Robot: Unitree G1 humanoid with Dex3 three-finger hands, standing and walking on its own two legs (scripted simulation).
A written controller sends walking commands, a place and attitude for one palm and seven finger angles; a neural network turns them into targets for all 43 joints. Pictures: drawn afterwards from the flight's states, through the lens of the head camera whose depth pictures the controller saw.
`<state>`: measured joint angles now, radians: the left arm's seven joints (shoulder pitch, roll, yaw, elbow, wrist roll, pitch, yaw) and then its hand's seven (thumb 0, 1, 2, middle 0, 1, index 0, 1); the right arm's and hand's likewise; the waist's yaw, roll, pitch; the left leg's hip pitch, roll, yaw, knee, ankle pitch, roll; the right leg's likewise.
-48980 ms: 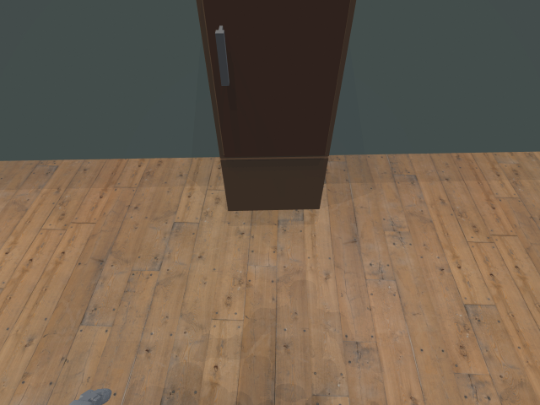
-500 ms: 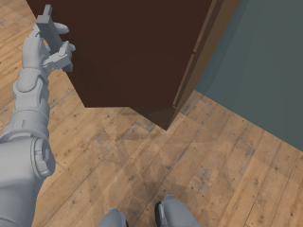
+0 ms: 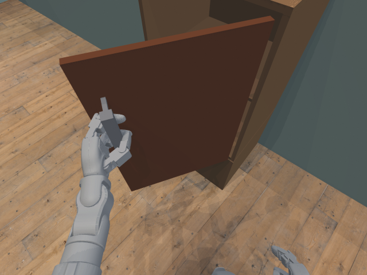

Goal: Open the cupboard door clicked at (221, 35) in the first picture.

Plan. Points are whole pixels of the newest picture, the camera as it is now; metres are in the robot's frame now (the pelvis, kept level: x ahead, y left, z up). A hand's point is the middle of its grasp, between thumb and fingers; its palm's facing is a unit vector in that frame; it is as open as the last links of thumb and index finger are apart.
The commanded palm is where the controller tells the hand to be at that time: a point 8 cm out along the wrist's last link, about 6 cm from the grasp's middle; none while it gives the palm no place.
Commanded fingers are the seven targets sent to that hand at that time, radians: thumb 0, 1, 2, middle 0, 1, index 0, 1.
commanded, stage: pull the door open along its arc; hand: left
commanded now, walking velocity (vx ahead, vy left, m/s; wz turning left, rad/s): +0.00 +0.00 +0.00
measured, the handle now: (115, 130) +0.42 +0.16 +0.06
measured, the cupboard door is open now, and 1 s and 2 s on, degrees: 59 79 80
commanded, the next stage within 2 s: open thumb and fingers to let go in 0.40 s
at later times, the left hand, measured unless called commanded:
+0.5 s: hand (164, 194) +0.26 +0.04 +0.07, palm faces +0.34 -0.94 -0.03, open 6.2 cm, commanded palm +0.22 +0.09 +0.06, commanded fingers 0.00 0.83 0.87 -0.40 -1.34 -0.40 -1.34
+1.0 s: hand (161, 191) +0.27 +0.05 +0.07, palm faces +0.36 -0.93 -0.01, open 12.2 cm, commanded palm +0.23 +0.09 +0.06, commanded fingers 0.00 -0.50 0.30 -0.27 -1.00 -0.27 -1.00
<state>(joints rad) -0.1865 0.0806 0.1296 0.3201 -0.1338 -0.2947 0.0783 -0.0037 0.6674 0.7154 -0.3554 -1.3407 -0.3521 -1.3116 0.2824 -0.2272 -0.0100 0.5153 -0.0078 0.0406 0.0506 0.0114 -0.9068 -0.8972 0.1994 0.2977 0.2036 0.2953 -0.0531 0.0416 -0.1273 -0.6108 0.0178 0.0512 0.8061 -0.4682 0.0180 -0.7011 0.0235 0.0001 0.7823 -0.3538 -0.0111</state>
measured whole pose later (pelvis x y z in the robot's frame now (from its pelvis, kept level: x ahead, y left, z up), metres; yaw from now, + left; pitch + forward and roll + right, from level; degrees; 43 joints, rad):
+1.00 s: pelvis -0.04 -0.05 +0.00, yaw +5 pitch +7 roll +1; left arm -0.03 -0.09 -0.17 0.22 0.03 -0.25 0.48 0.00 -0.22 0.42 -0.33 -1.23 -0.32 -1.23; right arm 0.17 -0.20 0.00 0.61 -0.07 -0.03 -0.02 0.02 -0.91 -0.90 0.20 0.30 0.20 0.30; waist 0.00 0.05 -0.08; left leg -0.53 0.00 -0.03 0.81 -0.41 -0.03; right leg -0.61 0.00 -0.08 0.83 -0.35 -0.07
